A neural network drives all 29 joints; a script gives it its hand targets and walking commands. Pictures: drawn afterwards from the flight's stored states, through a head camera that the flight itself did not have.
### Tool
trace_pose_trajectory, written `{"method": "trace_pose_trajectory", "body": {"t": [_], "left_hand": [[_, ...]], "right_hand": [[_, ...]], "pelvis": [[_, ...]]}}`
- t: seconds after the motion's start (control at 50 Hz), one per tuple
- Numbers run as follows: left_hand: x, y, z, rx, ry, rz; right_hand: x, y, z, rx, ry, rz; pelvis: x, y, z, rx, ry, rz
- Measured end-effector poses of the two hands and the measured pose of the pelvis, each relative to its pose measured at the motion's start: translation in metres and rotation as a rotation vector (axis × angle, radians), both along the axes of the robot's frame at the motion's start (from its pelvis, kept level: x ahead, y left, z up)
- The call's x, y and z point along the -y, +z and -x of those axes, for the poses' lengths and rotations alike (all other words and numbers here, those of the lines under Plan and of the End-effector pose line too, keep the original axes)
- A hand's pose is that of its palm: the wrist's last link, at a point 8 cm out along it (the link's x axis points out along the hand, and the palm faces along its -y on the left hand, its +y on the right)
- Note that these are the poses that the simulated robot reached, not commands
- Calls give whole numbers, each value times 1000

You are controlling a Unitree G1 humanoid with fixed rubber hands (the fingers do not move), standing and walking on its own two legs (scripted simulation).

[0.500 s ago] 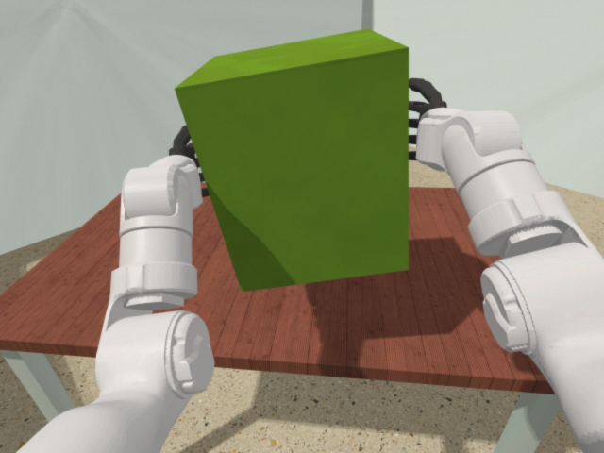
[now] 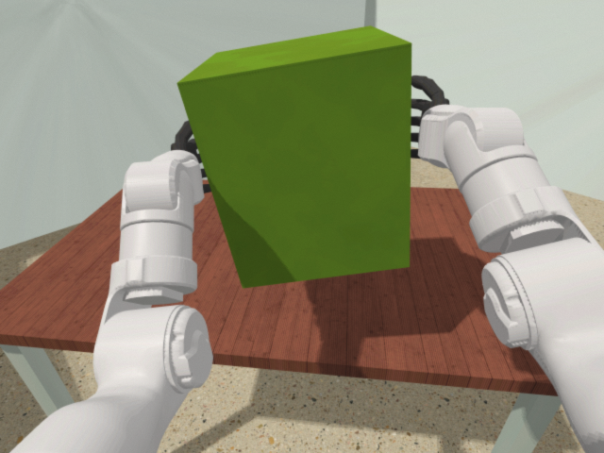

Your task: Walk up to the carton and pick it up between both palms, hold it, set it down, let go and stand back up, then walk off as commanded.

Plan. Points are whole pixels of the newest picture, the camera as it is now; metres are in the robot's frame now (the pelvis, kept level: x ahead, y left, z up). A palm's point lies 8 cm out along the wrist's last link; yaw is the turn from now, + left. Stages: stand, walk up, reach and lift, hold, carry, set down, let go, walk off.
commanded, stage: hold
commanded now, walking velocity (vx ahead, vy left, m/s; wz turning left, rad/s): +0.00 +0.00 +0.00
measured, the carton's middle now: (307, 154) +0.39 +0.00 +0.30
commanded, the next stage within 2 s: none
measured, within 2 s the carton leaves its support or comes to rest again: neither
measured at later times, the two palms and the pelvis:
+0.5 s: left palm (187, 171) +0.37 +0.15 +0.29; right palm (430, 133) +0.37 -0.15 +0.33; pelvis +0.00 +0.00 +0.00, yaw +0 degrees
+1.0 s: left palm (187, 170) +0.37 +0.15 +0.30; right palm (433, 131) +0.36 -0.15 +0.34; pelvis +0.00 +0.00 +0.00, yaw +0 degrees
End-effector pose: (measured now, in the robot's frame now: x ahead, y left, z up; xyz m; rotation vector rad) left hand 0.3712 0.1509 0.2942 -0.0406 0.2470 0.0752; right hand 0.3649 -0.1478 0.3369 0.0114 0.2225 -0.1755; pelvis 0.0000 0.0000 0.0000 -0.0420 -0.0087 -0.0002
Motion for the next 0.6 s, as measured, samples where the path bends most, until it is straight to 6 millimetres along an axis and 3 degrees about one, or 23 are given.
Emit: {"method": "trace_pose_trajectory", "body": {"t": [0.6], "left_hand": [[-1, -1, -2, 14, 3, -2]], "right_hand": [[-1, -1, -2, 12, 4, -1]], "pelvis": [[-2, 0, -4, 4, -4, 2]]}}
